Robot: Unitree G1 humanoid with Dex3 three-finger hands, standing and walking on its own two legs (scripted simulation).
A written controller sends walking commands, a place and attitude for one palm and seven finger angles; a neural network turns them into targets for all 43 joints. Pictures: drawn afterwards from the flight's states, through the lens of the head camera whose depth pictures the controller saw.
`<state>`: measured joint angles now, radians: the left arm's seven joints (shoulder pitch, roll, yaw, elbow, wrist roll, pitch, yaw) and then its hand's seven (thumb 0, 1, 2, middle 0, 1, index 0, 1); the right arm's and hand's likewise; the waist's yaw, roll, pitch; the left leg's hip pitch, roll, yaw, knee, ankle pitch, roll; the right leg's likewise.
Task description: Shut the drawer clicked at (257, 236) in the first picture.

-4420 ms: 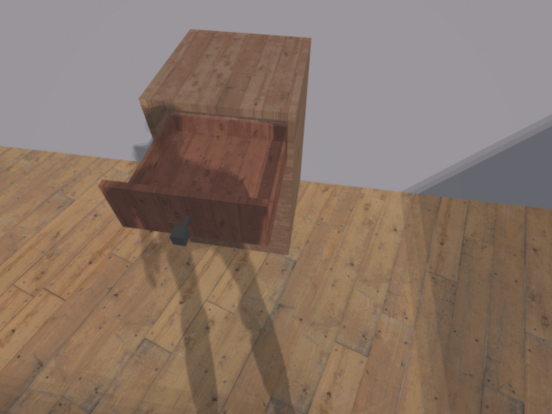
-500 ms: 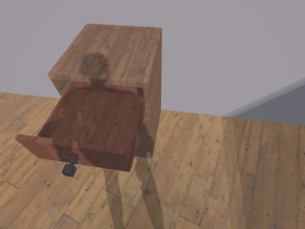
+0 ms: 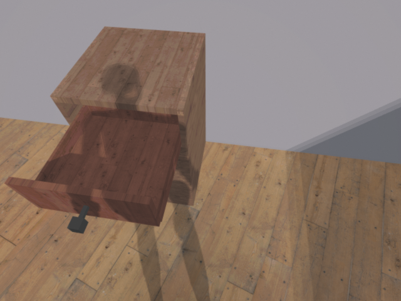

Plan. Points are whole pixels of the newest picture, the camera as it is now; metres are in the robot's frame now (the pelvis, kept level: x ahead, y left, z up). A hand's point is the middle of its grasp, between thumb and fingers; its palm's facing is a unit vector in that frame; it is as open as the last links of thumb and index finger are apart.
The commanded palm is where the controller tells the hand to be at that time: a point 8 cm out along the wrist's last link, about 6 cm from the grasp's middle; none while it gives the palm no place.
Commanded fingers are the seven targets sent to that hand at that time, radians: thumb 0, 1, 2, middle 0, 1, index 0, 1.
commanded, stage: come to a stop and stand still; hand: left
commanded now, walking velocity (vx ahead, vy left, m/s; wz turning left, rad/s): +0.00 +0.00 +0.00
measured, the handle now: (80, 218) +0.32 +0.35 -0.16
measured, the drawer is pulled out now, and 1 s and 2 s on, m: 0.30 0.30 0.30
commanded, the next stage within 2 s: look again from close up in 0.12 s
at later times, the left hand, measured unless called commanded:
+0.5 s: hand out of the picture +0.01 +0.20 -0.17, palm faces +0.00 -0.98 -0.22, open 7.3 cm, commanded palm none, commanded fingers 0.00 0.90 0.90 -0.20 -0.30 -0.20 -0.30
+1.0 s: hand out of the picture -0.03 +0.20 -0.17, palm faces -0.03 -0.98 -0.18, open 7.3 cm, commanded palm none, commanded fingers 0.00 0.90 0.90 -0.20 -0.30 -0.20 -0.30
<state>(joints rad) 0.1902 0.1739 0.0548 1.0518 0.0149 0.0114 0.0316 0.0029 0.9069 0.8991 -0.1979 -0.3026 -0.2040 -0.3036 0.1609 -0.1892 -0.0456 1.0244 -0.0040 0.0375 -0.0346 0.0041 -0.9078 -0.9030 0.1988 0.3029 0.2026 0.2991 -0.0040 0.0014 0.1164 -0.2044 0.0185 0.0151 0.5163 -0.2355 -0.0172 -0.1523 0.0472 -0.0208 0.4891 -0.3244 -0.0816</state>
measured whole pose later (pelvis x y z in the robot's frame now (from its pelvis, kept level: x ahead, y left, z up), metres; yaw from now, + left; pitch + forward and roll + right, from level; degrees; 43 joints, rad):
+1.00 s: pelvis -0.02 +0.04 +0.00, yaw -4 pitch -1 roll +1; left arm 0.33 0.14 -0.02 1.11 0.01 -0.02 0.03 0.00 0.91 0.90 -0.20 -0.30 -0.20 -0.30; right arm 0.31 -0.17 0.02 1.11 -0.01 0.00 -0.02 0.00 -0.91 -0.90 0.20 0.30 0.20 0.30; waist 0.01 0.00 0.02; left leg -0.19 -0.02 0.05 0.46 -0.26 0.02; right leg -0.19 0.04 0.05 0.49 -0.29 -0.03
